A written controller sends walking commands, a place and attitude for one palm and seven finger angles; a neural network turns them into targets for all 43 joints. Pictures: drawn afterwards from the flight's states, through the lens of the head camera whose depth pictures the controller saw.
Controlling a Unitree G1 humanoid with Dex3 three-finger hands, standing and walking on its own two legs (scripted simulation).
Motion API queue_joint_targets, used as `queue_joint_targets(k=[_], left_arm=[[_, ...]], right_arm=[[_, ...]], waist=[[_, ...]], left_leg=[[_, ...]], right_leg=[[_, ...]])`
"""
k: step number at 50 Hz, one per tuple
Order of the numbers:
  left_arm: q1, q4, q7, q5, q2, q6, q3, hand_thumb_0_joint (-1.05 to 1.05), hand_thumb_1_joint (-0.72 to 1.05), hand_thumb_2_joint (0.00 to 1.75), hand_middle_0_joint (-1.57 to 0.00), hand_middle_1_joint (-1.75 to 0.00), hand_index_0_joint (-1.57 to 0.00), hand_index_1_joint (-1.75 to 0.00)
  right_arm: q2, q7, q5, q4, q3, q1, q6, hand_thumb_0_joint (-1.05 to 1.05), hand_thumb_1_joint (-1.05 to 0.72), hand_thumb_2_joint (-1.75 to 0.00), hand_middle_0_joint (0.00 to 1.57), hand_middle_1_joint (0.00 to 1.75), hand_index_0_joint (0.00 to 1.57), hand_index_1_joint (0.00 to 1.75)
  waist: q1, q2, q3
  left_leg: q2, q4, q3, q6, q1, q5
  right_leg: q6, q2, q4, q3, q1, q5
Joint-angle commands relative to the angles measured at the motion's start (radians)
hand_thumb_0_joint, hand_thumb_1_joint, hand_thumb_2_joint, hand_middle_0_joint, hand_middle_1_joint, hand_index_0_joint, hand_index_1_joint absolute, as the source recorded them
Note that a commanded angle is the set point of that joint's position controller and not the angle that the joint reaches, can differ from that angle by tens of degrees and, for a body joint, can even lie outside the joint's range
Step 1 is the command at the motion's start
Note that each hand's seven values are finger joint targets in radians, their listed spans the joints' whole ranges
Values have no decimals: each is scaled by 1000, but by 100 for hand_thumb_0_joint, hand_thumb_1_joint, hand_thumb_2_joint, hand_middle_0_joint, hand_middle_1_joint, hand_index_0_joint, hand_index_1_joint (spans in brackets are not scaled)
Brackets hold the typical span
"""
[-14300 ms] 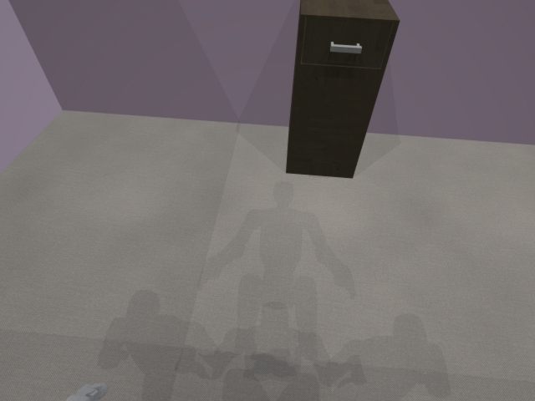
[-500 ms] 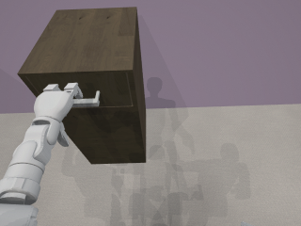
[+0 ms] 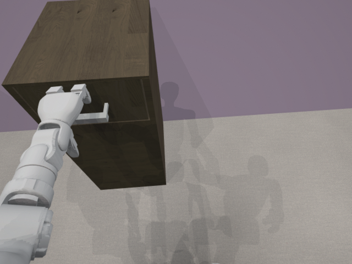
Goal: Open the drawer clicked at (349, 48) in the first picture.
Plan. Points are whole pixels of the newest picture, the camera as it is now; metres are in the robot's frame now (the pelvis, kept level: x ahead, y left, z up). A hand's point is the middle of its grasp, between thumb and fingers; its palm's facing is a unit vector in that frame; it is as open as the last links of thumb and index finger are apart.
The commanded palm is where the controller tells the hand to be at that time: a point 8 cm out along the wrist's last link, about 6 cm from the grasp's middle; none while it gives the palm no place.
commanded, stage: move the hooked fingers above the handle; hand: left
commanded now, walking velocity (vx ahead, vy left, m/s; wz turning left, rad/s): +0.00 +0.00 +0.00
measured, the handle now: (87, 113) +0.52 +0.27 -0.02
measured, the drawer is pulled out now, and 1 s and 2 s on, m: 0.00 0.00 0.00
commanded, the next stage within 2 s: none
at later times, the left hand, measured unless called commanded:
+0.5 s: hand (75, 122) +0.45 +0.27 +0.03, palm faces -0.13 -0.02 -0.99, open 13.8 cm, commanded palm +0.44 +0.27 +0.09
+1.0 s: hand (79, 120) +0.46 +0.27 +0.02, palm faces -0.15 -0.03 -0.99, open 13.7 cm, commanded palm +0.45 +0.27 +0.09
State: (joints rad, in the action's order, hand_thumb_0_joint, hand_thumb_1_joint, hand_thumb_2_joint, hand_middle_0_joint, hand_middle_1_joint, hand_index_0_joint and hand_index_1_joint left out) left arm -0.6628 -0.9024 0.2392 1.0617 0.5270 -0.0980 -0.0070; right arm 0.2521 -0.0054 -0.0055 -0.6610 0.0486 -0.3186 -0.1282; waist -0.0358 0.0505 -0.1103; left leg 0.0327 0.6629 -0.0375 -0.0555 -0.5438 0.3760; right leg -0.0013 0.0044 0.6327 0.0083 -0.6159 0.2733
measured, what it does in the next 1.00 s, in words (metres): stands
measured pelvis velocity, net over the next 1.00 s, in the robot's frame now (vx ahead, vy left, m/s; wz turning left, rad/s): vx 0.00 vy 0.00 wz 0.00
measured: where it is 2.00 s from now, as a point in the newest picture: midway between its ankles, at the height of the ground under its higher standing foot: outside the picture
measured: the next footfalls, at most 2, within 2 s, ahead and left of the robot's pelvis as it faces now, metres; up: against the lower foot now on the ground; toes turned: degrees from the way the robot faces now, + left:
none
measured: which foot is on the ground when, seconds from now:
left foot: down 0.00-1.00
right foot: down 0.00-1.00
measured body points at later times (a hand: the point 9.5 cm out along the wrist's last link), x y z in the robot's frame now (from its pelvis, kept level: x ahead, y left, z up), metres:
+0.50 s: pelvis +0.00 -0.01 +0.00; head +0.09 -0.01 +0.44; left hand +0.45 +0.27 +0.08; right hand +0.02 -0.28 -0.14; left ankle -0.04 +0.08 -0.72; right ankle +0.01 -0.12 -0.72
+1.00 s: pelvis +0.00 +0.00 -0.01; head +0.10 -0.01 +0.43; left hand +0.46 +0.26 +0.08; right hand +0.03 -0.28 -0.13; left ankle -0.04 +0.08 -0.72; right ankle +0.01 -0.12 -0.72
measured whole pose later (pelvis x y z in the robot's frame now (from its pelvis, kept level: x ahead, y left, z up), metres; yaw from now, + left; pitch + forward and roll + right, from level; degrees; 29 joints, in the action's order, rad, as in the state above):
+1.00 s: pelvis +0.00 +0.00 -0.01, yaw +0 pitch +18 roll -1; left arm -0.75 -1.03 0.19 1.07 0.60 -0.17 -0.03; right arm 0.26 -0.03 0.00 -0.66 0.03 -0.35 -0.14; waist -0.09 0.04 -0.12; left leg 0.02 0.72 -0.03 -0.05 -0.63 0.39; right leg -0.01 0.02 0.66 0.01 -0.70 0.28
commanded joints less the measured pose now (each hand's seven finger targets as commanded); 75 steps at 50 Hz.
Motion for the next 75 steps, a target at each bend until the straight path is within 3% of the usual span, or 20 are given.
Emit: queue_joint_targets(k=[1,5,8,11,15,21,27,31,37,42,45,51,54,57,61,64,68,70,74,75], left_arm=[[-426,179,9,-17,206,-25,-21,0,-50,30,-30,-120,-30,-120],[-532,228,18,-12,258,-87,-53,0,-50,30,-30,-120,-30,-120],[-519,203,55,2,320,-103,-115,0,-50,30,-30,-120,-30,-120],[-509,122,88,0,324,-74,-120,0,-50,30,-30,-120,-30,-120],[-448,40,91,9,396,-8,-162,0,-50,30,-30,-120,-30,-120],[-410,66,8,-17,297,-24,-73,0,-50,30,-30,-120,-30,-120],[-576,179,31,-3,373,-135,-114,0,-50,30,-30,-120,-30,-120],[-604,148,102,12,402,-117,-141,0,-50,30,-30,-120,-30,-120],[-485,-37,81,-1,347,20,-93,0,-50,30,-30,-120,-30,-120],[-449,-79,18,5,344,34,-69,0,-50,30,-30,-120,-30,-120],[-511,15,-6,-1,318,-25,-48,0,-50,30,-30,-120,-30,-120],[-555,191,43,1,420,-158,-161,0,-50,30,-30,-120,-30,-120],[-524,156,95,2,389,-134,-156,0,-50,30,-30,-120,-30,-120],[-472,51,115,-2,375,-57,-143,0,-50,30,-30,-120,-30,-120],[-499,-2,68,3,306,9,-55,0,-50,30,-30,-120,-30,-120],[-516,67,13,-11,237,-18,-3,0,-50,30,-30,-120,-30,-120],[-523,119,-9,-26,275,-93,-45,0,-50,30,-30,-120,-30,-120],[-529,127,18,-16,387,-117,-139,0,-50,30,-30,-120,-30,-120],[-503,125,96,14,469,-95,-208,0,-50,30,-30,-120,-30,-120],[-497,111,110,20,496,-78,-231,0,-50,30,-30,-120,-30,-120]], right_arm=[[161,-22,1,78,61,-90,20,0,-90,-90,20,30,20,30],[162,-34,11,55,66,-111,21,0,-90,-90,20,30,20,30],[164,-30,19,38,65,-124,18,0,-90,-90,20,30,20,30],[167,-18,24,29,60,-128,13,0,-90,-90,20,30,20,30],[179,-12,21,46,51,-115,3,0,-90,-90,20,30,20,30],[180,-23,7,59,63,-135,0,0,-90,-90,20,30,20,30],[176,-51,10,38,62,-137,10,0,-90,-90,20,30,20,30],[173,-40,20,26,54,-135,15,0,-90,-90,20,30,20,30],[184,-15,17,31,50,-147,8,0,-90,-90,20,30,20,30],[192,-27,-1,43,39,-139,-14,0,-90,-90,20,30,20,30],[187,-41,-2,61,42,-133,-5,0,-90,-90,20,30,20,30],[172,-49,23,46,58,-146,6,0,-90,-90,20,30,20,30],[173,-32,28,33,57,-141,6,0,-90,-90,20,30,20,30],[181,-17,24,23,56,-142,-1,0,-90,-90,20,30,20,30],[188,-17,9,26,58,-157,-1,0,-90,-90,20,30,20,30],[180,-22,7,29,68,-164,1,0,-90,-90,20,30,20,30],[174,-38,10,34,61,-155,-3,0,-90,-90,20,30,20,30],[183,-43,16,29,53,-145,-6,0,-90,-90,20,30,20,30],[177,-28,27,41,40,-113,-9,0,-90,-90,20,30,20,30],[180,-25,31,39,39,-107,-13,0,-90,-90,20,30,20,30]], waist=[[-35,-36,-367],[-53,6,-386],[-34,82,-414],[-41,57,-388],[-11,4,-429],[-40,-42,-417],[-75,26,-373],[-66,113,-395],[-48,37,-451],[-54,-82,-357],[-68,-50,-335],[-45,100,-468],[-44,116,-429],[-43,55,-407],[-66,21,-417],[-74,35,-447],[-73,-5,-390],[-49,-1,-358],[-5,111,-396],[-1,87,-418]], left_leg=[[-28,-49,55,25,177,-522],[-25,-32,64,23,192,-508],[-26,-9,68,38,197,-573],[-22,2,61,39,134,-560],[-8,-5,30,22,32,-493],[-24,-18,25,10,81,-496],[-15,-15,48,4,96,-385],[-11,7,60,22,101,-419],[-16,16,32,28,70,-495],[-13,-18,24,12,-2,-399],[-15,-24,27,5,24,-360],[-21,21,55,23,135,-516],[-27,33,63,40,129,-563],[-23,27,50,36,78,-521],[-25,7,43,30,86,-488],[-37,9,56,34,182,-546],[-29,-3,60,21,150,-496],[-26,-8,62,20,101,-475],[-14,13,53,34,64,-517],[-14,22,53,37,52,-539]], right_leg=[[-41,31,-29,8,218,-290],[-47,31,-23,4,180,-270],[-51,34,8,9,148,-282],[-49,36,22,16,144,-291],[-47,32,28,1,255,-352],[-34,33,-13,-10,270,-366],[-40,31,-16,-14,173,-243],[-47,34,18,6,113,-220],[-38,35,29,14,191,-326],[-32,33,-2,3,228,-310],[-35,30,-20,-6,207,-271],[-43,36,31,-5,162,-295],[-46,41,47,16,109,-281],[-41,41,42,21,133,-286],[-37,37,16,14,164,-300],[-35,41,-6,12,150,-295],[-37,39,-12,6,162,-283],[-44,36,0,4,164,-272],[-52,38,52,11,163,-290],[-52,39,60,12,180,-309]])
